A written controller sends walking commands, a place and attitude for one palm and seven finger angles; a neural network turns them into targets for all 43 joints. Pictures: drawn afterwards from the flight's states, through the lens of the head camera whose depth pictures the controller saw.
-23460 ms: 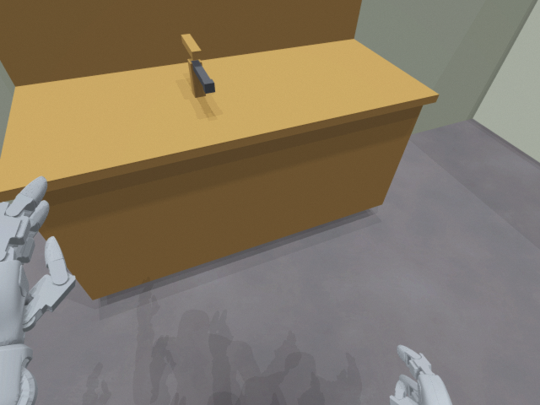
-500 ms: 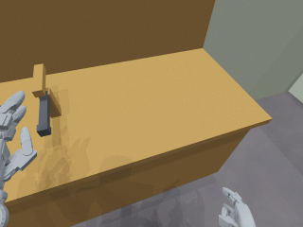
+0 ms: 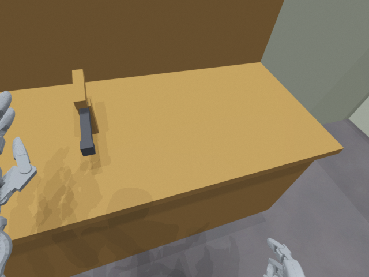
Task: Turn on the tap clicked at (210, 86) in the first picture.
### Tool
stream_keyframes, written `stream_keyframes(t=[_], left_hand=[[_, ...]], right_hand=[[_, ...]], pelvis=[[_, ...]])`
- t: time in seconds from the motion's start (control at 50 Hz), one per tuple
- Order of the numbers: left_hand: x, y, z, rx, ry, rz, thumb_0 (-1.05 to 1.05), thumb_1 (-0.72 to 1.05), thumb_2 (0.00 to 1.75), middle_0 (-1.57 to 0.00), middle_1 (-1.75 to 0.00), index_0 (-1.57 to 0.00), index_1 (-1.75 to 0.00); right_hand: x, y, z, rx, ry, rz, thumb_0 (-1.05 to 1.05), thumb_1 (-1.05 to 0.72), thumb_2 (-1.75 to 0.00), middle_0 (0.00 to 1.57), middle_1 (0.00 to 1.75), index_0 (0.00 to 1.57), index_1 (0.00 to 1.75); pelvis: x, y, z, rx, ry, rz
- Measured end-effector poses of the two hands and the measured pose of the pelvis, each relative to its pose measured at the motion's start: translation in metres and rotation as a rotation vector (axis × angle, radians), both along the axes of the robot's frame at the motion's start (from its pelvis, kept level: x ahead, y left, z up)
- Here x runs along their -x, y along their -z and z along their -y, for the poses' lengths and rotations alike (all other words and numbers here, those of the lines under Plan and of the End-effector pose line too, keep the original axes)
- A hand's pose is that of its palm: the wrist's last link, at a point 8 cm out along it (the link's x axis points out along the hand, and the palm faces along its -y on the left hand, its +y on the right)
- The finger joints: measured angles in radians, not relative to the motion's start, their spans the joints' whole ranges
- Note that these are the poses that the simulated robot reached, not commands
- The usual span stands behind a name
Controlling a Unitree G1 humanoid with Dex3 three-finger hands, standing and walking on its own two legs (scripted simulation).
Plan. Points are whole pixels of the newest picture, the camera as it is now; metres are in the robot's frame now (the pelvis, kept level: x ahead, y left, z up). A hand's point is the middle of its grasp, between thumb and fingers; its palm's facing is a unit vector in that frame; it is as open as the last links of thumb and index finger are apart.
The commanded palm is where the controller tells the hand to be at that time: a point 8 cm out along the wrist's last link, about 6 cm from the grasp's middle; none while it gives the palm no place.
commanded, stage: come to a stop and stand still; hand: left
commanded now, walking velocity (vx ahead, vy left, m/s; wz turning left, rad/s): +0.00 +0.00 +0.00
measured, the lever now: (87, 147) +0.37 +0.28 +0.03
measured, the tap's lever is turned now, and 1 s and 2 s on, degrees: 0 0 0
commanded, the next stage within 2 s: look again from close up in 1.20 s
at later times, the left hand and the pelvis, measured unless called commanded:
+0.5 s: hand (34, 163) +0.23 +0.28 +0.16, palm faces +0.38 -0.85 -0.36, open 7.4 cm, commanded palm +0.17 +0.31 +0.18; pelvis +0.02 +0.03 +0.00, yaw +1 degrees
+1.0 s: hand (55, 172) +0.23 +0.24 +0.16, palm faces +0.38 -0.86 -0.35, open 7.4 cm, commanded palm +0.17 +0.28 +0.18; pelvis +0.01 -0.01 +0.01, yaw +1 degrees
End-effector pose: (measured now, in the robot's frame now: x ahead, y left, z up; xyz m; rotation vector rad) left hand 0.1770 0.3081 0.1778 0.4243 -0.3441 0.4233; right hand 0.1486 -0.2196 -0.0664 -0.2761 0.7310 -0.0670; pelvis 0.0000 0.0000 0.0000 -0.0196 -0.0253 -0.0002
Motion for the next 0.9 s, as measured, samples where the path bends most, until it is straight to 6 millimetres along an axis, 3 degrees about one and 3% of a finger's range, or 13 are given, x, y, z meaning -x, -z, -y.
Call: stream_keyframes(t=[0.14, 0.28, 0.38, 0.9], left_hand=[[-0.010, 0.003, 0.001, 0.016, 0.086, -0.011, 0.01, 0.90, 0.90, -0.20, -0.30, -0.20, -0.30], [-0.012, 0.006, -0.015, -0.032, 0.080, -0.073, 0.01, 0.89, 0.90, -0.21, -0.30, -0.21, -0.31], [-0.013, 0.001, -0.020, -0.027, 0.054, -0.049, 0.01, 0.89, 0.90, -0.21, -0.30, -0.21, -0.31], [-0.006, 0.005, 0.021, 0.012, 0.054, -0.097, 0.01, 0.89, 0.90, -0.21, -0.30, -0.21, -0.31]], right_hand=[[-0.020, -0.009, -0.041, -0.059, -0.034, 0.075, 0.01, -0.91, -0.90, 0.21, 0.30, 0.20, 0.30], [-0.030, -0.011, -0.054, -0.062, -0.040, 0.065, 0.01, -0.91, -0.90, 0.21, 0.30, 0.20, 0.30], [-0.033, -0.007, -0.048, -0.035, -0.052, 0.023, 0.01, -0.91, -0.90, 0.21, 0.30, 0.20, 0.30], [-0.036, -0.009, 0.002, -0.023, -0.001, 0.046, 0.01, -0.91, -0.90, 0.21, 0.30, 0.20, 0.30]], pelvis=[[-0.001, -0.002, -0.024, 0.003, 0.002, -0.006], [-0.007, -0.004, -0.032, 0.004, -0.004, -0.018], [-0.012, -0.004, -0.032, 0.007, -0.016, -0.022], [-0.011, -0.006, 0.001, 0.005, -0.020, -0.021]])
